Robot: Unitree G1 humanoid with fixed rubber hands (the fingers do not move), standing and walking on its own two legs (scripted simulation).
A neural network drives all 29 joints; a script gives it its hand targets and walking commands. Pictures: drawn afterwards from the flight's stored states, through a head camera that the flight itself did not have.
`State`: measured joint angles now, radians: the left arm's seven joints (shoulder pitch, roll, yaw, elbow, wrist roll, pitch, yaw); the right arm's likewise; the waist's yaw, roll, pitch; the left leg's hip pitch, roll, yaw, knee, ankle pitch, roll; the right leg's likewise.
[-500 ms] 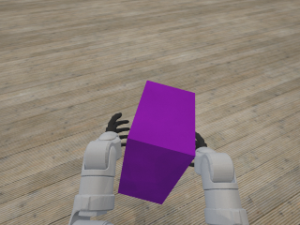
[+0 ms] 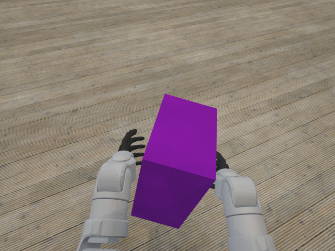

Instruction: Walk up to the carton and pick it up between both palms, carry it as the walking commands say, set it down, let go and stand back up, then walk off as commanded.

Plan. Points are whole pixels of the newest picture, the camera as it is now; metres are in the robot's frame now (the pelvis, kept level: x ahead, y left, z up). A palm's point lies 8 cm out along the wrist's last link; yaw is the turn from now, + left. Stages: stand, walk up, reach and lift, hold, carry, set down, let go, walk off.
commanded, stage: carry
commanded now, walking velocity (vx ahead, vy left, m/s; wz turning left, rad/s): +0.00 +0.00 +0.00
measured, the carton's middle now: (172, 164) +0.35 +0.01 -0.01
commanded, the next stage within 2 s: none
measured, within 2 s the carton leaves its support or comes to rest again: neither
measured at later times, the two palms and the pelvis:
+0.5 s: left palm (127, 145) +0.35 +0.12 +0.06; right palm (218, 165) +0.32 -0.11 +0.03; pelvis +0.04 +0.01 +0.00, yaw +0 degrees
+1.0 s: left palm (188, 142) +0.38 -0.03 +0.05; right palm (278, 177) +0.30 -0.25 +0.03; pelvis +0.04 -0.08 -0.02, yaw -12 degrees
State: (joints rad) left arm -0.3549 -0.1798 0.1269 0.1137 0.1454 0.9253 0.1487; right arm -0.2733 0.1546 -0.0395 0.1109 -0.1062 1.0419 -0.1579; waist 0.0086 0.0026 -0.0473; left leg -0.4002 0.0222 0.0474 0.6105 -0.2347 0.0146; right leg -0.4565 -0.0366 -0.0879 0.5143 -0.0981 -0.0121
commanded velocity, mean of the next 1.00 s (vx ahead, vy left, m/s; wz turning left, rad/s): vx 0.00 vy -0.11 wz -0.32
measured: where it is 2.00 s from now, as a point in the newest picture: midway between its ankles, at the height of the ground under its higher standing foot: outside the picture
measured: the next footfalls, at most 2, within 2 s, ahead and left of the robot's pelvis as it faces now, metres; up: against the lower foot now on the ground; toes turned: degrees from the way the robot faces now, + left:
left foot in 1.10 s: +0.09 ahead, +0.02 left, +0.00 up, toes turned -11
right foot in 1.38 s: -0.01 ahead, -0.32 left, +0.00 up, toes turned -28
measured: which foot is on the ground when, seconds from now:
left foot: down 0.00-0.84, up 0.86-1.00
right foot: down 0.00-1.00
